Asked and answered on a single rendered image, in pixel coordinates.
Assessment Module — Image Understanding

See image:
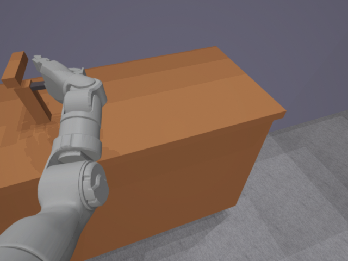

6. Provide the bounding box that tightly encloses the counter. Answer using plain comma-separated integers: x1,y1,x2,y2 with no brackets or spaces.
0,46,286,261

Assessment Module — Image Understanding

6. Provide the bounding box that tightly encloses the left robot forearm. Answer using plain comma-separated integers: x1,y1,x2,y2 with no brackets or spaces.
38,74,107,204

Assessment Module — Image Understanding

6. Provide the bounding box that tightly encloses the robot left upper arm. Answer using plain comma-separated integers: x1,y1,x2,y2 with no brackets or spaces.
0,160,109,261

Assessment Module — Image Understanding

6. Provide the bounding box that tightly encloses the left robot hand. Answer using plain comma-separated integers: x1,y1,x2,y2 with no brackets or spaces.
32,55,87,104

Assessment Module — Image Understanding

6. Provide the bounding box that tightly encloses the tap lever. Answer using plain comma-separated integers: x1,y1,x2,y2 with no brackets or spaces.
30,81,46,91

